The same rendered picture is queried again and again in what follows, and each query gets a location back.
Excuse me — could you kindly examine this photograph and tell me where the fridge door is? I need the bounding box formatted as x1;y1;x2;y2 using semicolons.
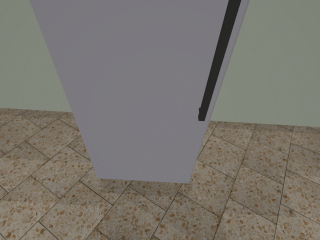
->
29;0;248;184

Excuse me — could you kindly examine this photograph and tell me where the handle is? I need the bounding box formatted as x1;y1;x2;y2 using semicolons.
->
198;0;241;121

